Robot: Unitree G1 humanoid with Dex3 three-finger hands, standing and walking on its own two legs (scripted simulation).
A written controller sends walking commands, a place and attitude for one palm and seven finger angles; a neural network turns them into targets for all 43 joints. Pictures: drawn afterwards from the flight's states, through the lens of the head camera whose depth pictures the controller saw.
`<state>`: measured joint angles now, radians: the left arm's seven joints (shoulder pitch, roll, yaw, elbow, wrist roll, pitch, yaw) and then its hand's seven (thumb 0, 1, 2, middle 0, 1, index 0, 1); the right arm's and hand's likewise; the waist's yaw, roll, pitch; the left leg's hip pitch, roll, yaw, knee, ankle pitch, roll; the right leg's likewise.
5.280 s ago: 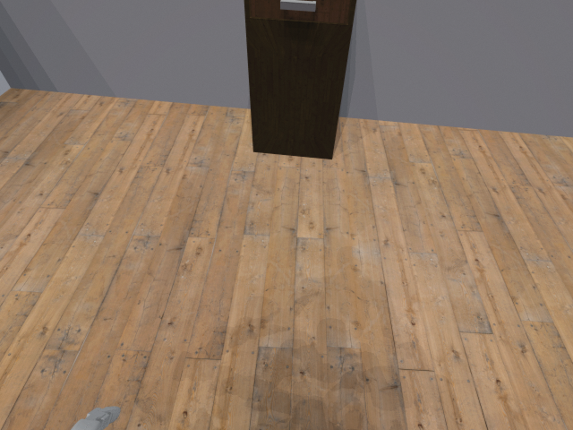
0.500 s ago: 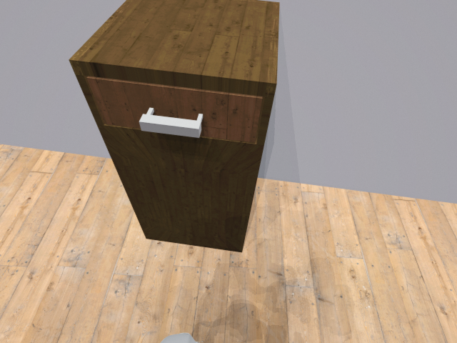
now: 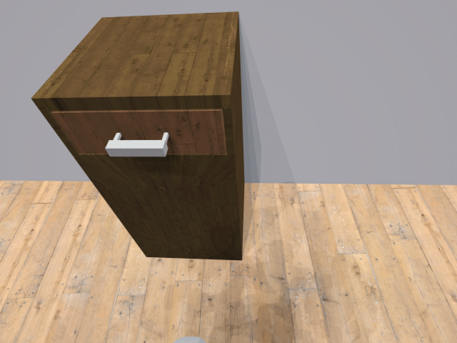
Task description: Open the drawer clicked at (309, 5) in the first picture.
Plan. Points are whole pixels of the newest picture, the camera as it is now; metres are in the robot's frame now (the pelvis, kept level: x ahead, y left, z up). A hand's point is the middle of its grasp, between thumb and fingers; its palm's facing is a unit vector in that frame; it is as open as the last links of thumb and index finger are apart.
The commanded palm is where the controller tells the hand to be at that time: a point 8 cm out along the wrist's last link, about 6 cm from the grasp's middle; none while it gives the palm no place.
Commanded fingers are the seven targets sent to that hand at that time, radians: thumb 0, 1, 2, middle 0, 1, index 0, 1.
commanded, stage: come to a stop and stand still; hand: left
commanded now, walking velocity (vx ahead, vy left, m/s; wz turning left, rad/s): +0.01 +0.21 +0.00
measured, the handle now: (139, 142) +0.54 +0.25 +0.02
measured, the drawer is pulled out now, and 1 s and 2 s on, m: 0.00 0.00 0.00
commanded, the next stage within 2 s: look again from close up in 1.26 s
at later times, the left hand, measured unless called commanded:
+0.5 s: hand out of the picture -0.04 +0.24 -0.17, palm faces +0.09 -0.98 -0.18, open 7.4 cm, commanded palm none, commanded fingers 0.00 0.90 0.90 -0.20 -0.30 -0.20 -0.30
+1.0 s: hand out of the picture +0.05 +0.18 -0.17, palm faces +0.09 -0.97 -0.21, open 7.2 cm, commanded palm none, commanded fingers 0.00 0.90 0.90 -0.20 -0.30 -0.20 -0.30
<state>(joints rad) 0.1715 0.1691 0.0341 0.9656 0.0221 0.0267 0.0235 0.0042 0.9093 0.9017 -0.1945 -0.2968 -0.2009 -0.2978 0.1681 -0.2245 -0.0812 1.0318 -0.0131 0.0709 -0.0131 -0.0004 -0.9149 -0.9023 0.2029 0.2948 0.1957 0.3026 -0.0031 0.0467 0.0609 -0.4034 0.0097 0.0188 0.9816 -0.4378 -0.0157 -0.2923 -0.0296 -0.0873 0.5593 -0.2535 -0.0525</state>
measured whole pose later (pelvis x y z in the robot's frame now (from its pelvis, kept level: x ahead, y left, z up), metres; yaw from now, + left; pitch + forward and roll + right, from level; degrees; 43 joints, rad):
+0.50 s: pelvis -0.03 +0.04 +0.01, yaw +2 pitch +1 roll -1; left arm 0.29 0.22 0.05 1.10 0.02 0.05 0.00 0.01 0.91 0.90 -0.19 -0.30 -0.20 -0.30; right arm 0.34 -0.13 -0.01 1.09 -0.03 0.01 -0.02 0.00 -0.91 -0.90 0.20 0.29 0.20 0.30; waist 0.01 -0.04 -0.03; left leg -0.11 0.02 0.01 0.35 -0.27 0.01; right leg -0.41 -0.02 -0.04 0.78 -0.32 0.01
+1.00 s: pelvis +0.01 +0.00 +0.00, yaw +3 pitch +0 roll +0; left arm 0.18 0.16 0.03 1.12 0.00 0.00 0.04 0.00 0.95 0.90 -0.20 -0.30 -0.20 -0.30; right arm 0.29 -0.14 -0.02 1.16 -0.01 0.00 -0.05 0.00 -0.91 -0.90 0.20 0.29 0.19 0.30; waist -0.01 0.02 0.02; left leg -0.12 0.08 0.04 0.46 -0.33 -0.05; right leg -0.16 0.02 -0.12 0.46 -0.30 -0.05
